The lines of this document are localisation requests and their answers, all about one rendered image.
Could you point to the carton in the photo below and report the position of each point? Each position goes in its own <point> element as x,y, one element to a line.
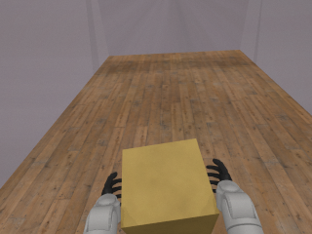
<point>166,190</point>

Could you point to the right robot hand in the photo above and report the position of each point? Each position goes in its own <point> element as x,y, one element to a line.
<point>223,173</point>

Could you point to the left robot hand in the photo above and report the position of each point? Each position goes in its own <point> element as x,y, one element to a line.
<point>107,189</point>

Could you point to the robot left forearm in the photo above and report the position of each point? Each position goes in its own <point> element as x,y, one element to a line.
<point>104,216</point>

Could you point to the robot right forearm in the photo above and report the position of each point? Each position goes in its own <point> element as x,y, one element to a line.
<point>238,211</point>

